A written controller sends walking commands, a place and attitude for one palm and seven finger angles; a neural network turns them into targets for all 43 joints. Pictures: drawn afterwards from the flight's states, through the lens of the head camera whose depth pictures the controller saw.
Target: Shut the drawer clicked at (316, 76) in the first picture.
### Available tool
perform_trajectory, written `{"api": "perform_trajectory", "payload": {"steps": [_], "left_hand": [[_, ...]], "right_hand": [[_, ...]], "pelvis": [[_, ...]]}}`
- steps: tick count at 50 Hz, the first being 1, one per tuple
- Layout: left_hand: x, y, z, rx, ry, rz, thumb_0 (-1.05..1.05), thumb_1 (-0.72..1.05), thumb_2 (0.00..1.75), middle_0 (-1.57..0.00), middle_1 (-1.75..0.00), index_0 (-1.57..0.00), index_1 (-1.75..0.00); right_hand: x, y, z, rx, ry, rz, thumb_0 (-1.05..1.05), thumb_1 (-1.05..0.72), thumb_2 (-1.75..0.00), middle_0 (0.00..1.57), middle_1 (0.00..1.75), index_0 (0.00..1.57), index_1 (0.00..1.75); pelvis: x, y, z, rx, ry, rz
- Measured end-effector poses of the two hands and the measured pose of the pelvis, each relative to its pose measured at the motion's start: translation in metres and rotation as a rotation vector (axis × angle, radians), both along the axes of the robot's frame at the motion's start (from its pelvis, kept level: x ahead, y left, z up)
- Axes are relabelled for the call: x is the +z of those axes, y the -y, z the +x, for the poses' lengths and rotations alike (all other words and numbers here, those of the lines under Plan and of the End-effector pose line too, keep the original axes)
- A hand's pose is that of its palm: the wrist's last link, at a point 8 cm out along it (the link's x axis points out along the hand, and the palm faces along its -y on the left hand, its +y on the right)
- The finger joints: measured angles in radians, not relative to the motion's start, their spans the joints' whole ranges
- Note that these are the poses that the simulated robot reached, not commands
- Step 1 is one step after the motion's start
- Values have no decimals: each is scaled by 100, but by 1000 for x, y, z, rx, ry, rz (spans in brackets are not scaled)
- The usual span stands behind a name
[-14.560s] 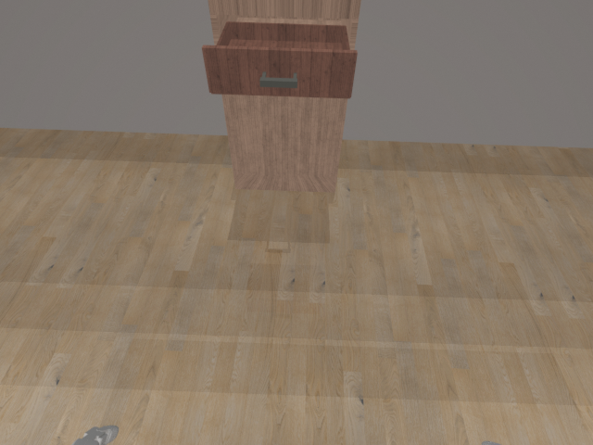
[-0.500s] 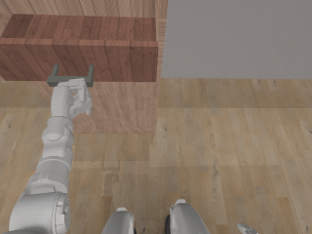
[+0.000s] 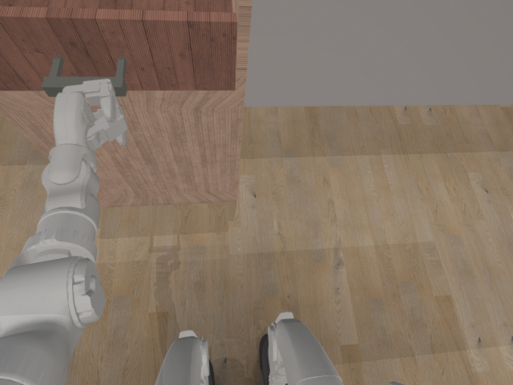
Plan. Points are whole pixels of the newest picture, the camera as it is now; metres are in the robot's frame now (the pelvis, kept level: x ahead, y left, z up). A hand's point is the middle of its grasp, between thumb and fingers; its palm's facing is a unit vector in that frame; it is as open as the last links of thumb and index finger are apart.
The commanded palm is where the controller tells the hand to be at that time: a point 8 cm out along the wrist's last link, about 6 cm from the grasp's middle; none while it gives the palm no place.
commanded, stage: push the drawer shut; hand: left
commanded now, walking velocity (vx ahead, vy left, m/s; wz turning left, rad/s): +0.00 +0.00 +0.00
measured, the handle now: (88, 75) +0.58 +0.21 +0.05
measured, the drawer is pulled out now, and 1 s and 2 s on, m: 0.05 0.00 0.00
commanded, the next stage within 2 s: pull the fist back off the drawer in 0.90 s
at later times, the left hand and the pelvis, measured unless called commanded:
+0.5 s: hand (123, 94) +0.56 +0.16 +0.04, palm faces -0.01 -1.00 -0.03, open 3.5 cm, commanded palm +0.56 +0.20 +0.06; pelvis +0.00 +0.00 -0.01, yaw -1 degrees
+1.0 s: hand (122, 92) +0.56 +0.16 +0.04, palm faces +0.00 -1.00 -0.03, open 3.8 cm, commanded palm +0.61 +0.19 +0.06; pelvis -0.03 +0.01 -0.02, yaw -1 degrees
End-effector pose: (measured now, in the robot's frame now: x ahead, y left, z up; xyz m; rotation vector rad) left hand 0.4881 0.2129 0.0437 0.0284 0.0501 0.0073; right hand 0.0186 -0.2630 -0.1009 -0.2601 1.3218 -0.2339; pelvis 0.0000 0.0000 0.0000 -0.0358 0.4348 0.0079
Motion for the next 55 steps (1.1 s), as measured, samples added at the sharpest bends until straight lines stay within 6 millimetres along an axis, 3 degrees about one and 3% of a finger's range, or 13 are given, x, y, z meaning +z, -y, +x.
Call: {"api": "perform_trajectory", "payload": {"steps": [10, 19, 35, 55], "left_hand": [[0, 2, 24, 4, -10, -4, 6, 86, 88, -140, -160, -140, -160], [0, 2, 46, 5, -11, 1, 7, 86, 89, -140, -160, -140, -160], [0, -1, 52, -9, -23, -4, 8, 81, 93, -140, -160, -156, -160], [0, -2, 53, -7, -22, 2, 7, 82, 89, -140, -160, -157, -160]], "right_hand": [[2, -4, -25, -34, -91, 3, 1, -91, -90, 21, 30, 21, 30], [4, -9, -37, -49, -142, 1, 0, -91, -90, 21, 30, 21, 30], [4, -13, -50, -35, -137, -24, 0, -91, -90, 21, 30, 21, 30], [3, -26, -105, -66, -149, -48, 0, -91, -90, 21, 30, 21, 30]], "pelvis": [[-2, -2, 4, -6, -28, -8], [-4, -4, 6, -3, -54, -18], [-12, -6, -8, 12, -70, -41], [-25, -11, -37, 3, -93, -50]]}}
